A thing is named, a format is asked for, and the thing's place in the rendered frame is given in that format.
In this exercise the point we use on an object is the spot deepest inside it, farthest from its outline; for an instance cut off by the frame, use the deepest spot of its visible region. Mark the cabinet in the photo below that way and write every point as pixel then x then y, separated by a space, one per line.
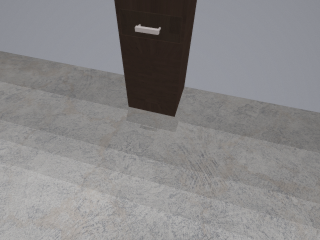
pixel 155 70

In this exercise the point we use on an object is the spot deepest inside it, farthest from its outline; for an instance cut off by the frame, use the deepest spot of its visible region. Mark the handle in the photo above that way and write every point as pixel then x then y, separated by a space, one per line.
pixel 148 30

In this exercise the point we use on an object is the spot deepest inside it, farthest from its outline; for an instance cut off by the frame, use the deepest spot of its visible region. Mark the drawer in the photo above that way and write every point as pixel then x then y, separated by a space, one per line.
pixel 171 25

